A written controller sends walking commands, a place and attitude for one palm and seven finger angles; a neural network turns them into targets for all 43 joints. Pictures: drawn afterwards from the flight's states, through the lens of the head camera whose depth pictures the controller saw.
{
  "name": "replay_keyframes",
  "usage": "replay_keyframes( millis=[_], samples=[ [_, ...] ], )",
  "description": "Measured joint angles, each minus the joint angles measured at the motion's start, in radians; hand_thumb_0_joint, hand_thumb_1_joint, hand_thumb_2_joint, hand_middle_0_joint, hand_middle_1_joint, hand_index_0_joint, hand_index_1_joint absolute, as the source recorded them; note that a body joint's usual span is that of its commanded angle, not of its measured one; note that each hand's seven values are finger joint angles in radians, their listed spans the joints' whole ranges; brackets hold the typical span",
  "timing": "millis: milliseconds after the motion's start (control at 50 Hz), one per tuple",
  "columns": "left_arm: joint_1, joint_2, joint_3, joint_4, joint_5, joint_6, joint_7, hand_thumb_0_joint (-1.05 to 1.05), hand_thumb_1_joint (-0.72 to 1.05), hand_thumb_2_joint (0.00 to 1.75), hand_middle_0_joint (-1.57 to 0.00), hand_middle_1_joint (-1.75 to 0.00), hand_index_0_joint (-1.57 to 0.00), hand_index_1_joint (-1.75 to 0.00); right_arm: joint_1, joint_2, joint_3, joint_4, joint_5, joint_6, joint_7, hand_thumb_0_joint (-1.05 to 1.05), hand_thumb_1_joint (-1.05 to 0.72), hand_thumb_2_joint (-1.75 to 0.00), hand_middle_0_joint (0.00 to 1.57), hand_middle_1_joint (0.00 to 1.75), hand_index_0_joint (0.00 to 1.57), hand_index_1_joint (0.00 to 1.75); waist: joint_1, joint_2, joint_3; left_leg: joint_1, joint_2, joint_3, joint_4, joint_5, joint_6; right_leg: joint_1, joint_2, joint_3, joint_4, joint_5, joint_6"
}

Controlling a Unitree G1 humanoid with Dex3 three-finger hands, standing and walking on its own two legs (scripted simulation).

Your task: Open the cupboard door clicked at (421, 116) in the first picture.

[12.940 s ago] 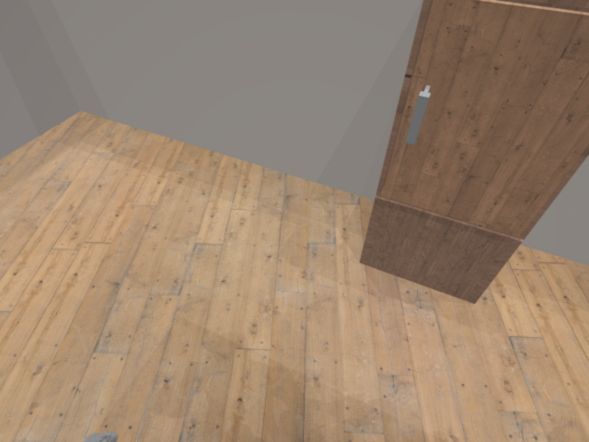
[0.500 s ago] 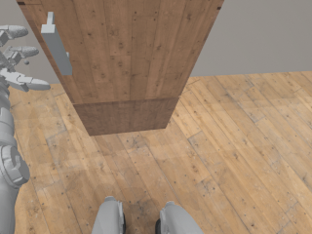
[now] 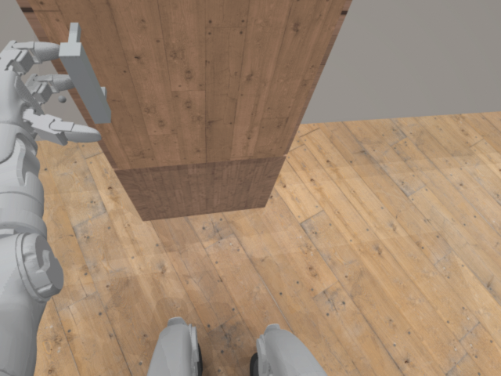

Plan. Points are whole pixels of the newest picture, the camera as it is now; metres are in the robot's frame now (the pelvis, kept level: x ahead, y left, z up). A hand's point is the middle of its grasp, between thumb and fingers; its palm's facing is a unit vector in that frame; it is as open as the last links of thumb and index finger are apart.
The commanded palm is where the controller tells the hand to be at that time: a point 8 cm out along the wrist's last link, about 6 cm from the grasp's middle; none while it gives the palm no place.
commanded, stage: slide the fingers in behind the handle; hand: left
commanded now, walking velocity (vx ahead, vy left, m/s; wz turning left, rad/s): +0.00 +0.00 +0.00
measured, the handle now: (89, 76) +0.56 +0.21 +0.08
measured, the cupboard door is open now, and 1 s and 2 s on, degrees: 0 0 0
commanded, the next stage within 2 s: close the thumb around the handle in 1.20 s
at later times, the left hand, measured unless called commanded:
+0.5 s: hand (68, 99) +0.52 +0.23 +0.08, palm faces +0.12 -0.99 +0.01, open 13.9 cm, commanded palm +0.50 +0.24 +0.08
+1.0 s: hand (89, 100) +0.52 +0.21 +0.07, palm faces +0.12 -0.99 -0.01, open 13.9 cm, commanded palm +0.50 +0.22 +0.08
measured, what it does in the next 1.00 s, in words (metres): stands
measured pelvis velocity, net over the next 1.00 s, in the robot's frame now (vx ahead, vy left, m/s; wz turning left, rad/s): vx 0.00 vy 0.00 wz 0.03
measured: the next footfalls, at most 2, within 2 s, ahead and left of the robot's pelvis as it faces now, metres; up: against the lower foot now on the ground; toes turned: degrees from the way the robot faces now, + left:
none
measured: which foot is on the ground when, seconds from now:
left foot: down 0.00-1.00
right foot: down 0.00-1.00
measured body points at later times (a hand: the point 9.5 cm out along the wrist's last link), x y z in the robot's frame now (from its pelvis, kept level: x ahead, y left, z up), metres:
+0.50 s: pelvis +0.00 +0.00 +0.00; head +0.14 +0.03 +0.42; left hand +0.50 +0.28 +0.08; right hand +0.01 -0.27 -0.11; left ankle +0.05 +0.10 -0.65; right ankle -0.01 -0.12 -0.65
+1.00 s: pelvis +0.00 +0.00 +0.00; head +0.13 +0.03 +0.42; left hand +0.51 +0.26 +0.08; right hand +0.00 -0.26 -0.11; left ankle +0.05 +0.10 -0.65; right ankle -0.01 -0.12 -0.65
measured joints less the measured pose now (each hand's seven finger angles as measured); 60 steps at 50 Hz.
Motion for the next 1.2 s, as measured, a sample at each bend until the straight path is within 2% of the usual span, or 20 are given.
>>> replay_keyframes(
  millis=[440, 580, 660, 740, 860, 1080, 1200],
  samples=[
    [-0.032, -0.035, -0.064, 0.002, -0.018, -0.006, 0.049, -0.01, -0.50, 0.30, -0.30, -1.21, -0.31, -1.24, -0.001, 0.007, -0.010, 0.034, -0.007, -0.011, 0.013, 0.00, -0.91, -0.90, 0.20, 0.30, 0.20, 0.30, 0.015, -0.003, -0.004, -0.018, -0.010, -0.021, 0.009, 0.001, -0.007, -0.009, -0.005, -0.021, 0.009, -0.009, -0.008],
    [-0.047, -0.060, -0.104, -0.005, -0.030, -0.008, 0.080, -0.01, -0.50, 0.30, -0.30, -1.21, -0.29, -1.25, -0.001, 0.010, -0.017, 0.043, -0.012, -0.019, 0.019, 0.00, -0.91, -0.90, 0.20, 0.30, 0.20, 0.30, 0.023, -0.005, -0.003, -0.024, -0.018, -0.031, 0.011, 0.003, -0.008, -0.010, -0.012, -0.031, 0.010, -0.011, -0.008],
    [-0.048, -0.090, -0.142, -0.019, -0.017, -0.006, 0.090, -0.01, -0.50, 0.30, -0.30, -1.21, -0.28, -1.24, -0.004, 0.012, -0.021, 0.049, -0.017, -0.021, 0.025, 0.00, -0.91, -0.90, 0.20, 0.30, 0.20, 0.30, 0.025, -0.003, -0.006, -0.024, -0.022, -0.033, 0.010, 0.004, -0.007, -0.008, -0.015, -0.034, 0.009, -0.011, -0.007],
    [-0.049, -0.121, -0.124, -0.010, -0.017, -0.015, 0.126, -0.01, -0.50, 0.30, -0.30, -1.20, -0.29, -1.26, -0.006, 0.015, -0.020, 0.047, -0.021, -0.025, 0.031, 0.00, -0.91, -0.90, 0.20, 0.30, 0.20, 0.30, 0.021, -0.003, -0.008, -0.021, -0.023, -0.030, 0.009, 0.004, -0.006, -0.006, -0.016, -0.031, 0.010, -0.012, -0.006],
    [-0.049, -0.121, -0.135, 0.003, 0.004, -0.032, 0.163, -0.01, -0.50, 0.30, -0.31, -1.21, -0.29, -1.26, -0.005, 0.019, -0.019, 0.041, -0.026, -0.026, 0.040, 0.00, -0.91, -0.90, 0.20, 0.30, 0.20, 0.30, 0.015, 0.002, -0.009, -0.022, -0.023, -0.029, 0.013, 0.003, -0.006, -0.007, -0.016, -0.030, 0.016, -0.014, -0.006],
    [-0.048, -0.121, -0.139, 0.010, 0.004, -0.034, 0.137, -0.01, -0.50, 0.30, -0.30, -1.21, -0.28, -1.25, 0.002, 0.018, -0.016, 0.049, -0.023, -0.022, 0.039, 0.00, -0.91, -0.90, 0.20, 0.30, 0.20, 0.30, 0.013, 0.006, -0.006, -0.018, -0.020, -0.027, 0.010, 0.005, -0.006, -0.007, -0.013, -0.027, 0.014, -0.011, -0.007],
    [-0.048, -0.116, -0.104, 0.020, 0.009, -0.040, 0.143, -0.01, -0.50, 0.30, -0.32, -1.22, -0.32, -1.26, 0.005, 0.012, -0.016, 0.039, -0.021, -0.022, 0.033, 0.00, -0.91, -0.90, 0.20, 0.30, 0.20, 0.30, 0.004, 0.007, -0.007, -0.018, -0.017, -0.022, 0.012, 0.002, -0.007, -0.011, -0.011, -0.021, 0.019, -0.012, -0.007]
  ],
)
